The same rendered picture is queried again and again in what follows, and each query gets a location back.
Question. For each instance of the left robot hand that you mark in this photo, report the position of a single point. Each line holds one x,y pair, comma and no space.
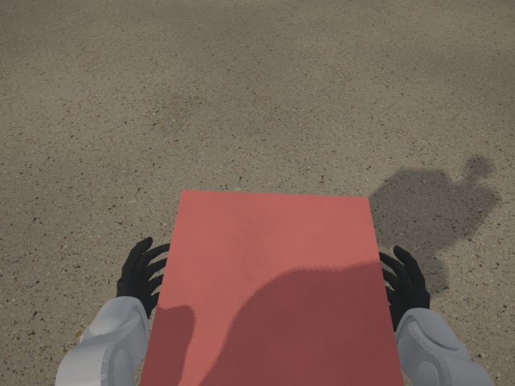
136,274

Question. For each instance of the robot left forearm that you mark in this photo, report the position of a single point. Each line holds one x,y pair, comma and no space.
110,348

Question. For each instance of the right robot hand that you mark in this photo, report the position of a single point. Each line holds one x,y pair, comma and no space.
409,285

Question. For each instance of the carton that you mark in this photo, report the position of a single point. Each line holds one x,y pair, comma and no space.
271,289

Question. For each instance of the robot right forearm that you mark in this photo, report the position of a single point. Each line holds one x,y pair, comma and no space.
431,355

